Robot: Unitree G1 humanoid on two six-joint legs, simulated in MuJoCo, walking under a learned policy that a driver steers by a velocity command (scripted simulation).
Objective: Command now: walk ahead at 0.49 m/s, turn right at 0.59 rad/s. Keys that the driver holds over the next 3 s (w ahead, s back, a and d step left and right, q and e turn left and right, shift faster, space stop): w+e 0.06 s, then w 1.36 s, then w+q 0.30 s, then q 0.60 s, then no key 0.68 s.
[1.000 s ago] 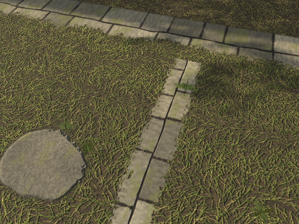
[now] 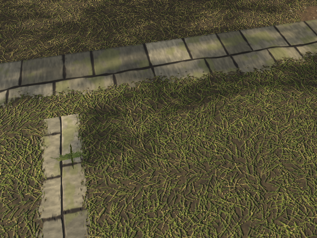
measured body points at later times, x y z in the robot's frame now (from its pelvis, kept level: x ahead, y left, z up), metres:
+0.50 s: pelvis +0.26 -0.09 +0.00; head +0.29 -0.11 +0.45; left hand +0.44 +0.15 -0.10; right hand +0.29 -0.37 -0.14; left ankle +0.19 +0.09 -0.64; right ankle +0.30 -0.18 -0.74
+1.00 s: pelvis +0.55 -0.07 -0.01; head +0.59 -0.06 +0.43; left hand +0.60 +0.20 -0.15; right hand +0.69 -0.34 -0.11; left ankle +0.65 +0.01 -0.74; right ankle +0.36 -0.19 -0.66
